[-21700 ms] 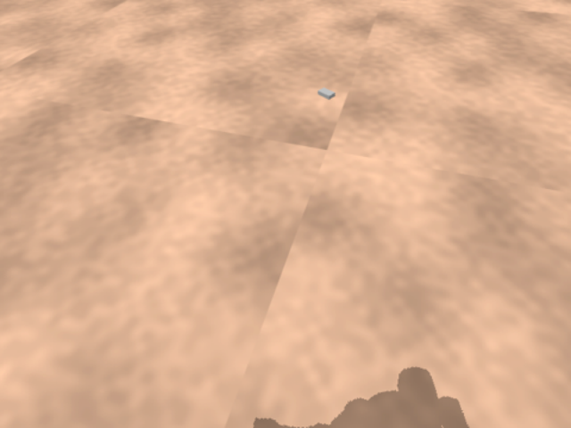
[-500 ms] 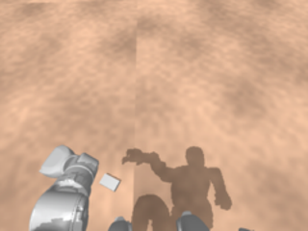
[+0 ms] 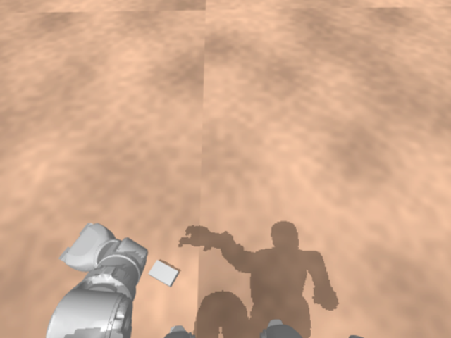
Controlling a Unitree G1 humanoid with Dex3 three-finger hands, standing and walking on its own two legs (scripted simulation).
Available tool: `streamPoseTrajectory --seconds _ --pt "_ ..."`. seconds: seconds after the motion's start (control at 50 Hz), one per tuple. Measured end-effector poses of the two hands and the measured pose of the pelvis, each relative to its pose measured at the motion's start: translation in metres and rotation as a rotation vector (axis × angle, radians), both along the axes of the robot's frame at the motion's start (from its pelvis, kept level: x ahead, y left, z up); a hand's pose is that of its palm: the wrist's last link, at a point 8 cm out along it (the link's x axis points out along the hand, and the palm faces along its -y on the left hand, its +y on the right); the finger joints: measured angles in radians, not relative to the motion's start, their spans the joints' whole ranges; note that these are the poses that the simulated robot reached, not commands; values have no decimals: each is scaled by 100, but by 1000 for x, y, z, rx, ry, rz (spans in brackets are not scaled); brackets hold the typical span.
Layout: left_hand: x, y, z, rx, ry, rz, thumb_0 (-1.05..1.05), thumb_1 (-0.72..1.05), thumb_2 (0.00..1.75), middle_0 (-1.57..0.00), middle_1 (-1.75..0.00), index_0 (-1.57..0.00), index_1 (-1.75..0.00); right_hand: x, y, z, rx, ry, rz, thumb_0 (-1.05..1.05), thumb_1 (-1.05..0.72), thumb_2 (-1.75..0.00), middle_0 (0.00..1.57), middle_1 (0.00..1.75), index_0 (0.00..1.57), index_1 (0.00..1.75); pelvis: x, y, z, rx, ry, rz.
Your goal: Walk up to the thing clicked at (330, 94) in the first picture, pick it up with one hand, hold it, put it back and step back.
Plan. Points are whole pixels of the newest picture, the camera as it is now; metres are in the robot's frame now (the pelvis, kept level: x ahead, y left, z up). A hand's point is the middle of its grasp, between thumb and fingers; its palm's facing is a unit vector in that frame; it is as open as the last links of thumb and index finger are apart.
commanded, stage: withdraw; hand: left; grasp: from above
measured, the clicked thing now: (163, 273) +0.42 +0.24 -0.70
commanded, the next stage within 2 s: approach in 0.24 s
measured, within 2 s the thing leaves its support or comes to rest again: neither
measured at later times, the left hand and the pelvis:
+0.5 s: hand (139, 270) +0.35 +0.23 -0.32, palm faces -0.34 -0.27 -0.90, open 11.8 cm; pelvis -0.04 +0.00 -0.16, yaw -2 degrees
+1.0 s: hand (158, 270) +0.39 +0.23 -0.53, palm faces -0.32 -0.28 -0.91, open 12.3 cm; pelvis -0.08 +0.01 -0.35, yaw -5 degrees
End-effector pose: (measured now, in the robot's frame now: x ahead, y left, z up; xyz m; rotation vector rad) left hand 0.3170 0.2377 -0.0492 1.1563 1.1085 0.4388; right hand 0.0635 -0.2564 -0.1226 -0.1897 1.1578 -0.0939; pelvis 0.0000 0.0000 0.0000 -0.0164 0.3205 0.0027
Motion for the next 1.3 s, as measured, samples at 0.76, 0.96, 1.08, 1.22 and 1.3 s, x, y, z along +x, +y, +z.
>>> streamPoseTrajectory --seconds 0.76,0.96,1.08,1.22,1.3 --pt "51 -7 -322 16 -32 -531 0 -15 65 -45 -71 -44 -72 -82 18 -265 -3 189 11 0 -91 -90 20 30 20 30 -66 6 -259 -41 324 -37" --pt "72 -8 -406 19 -48 -391 0 -21 70 -39 -73 -38 -75 -129 7 -315 -17 272 75 0 -90 -89 20 30 20 30 -75 8 -334 -49 317 -48" --pt "92 -12 -446 1 -83 -249 0 -25 76 -34 -78 -33 -78 -163 5 -329 8 365 113 0 -91 -89 20 30 20 30 -76 9 -366 -68 293 -62" --pt "122 -11 -467 -9 -132 -88 0 -30 82 -28 -81 -28 -81 -195 15 -331 87 494 119 0 -91 -90 20 30 20 30 -73 10 -381 -94 278 -84" --pt "134 -8 -464 13 -144 -49 0 -29 82 -25 -86 -26 -83 -205 23 -331 146 530 100 0 -91 -90 20 30 20 30 -69 11 -383 -104 279 -94"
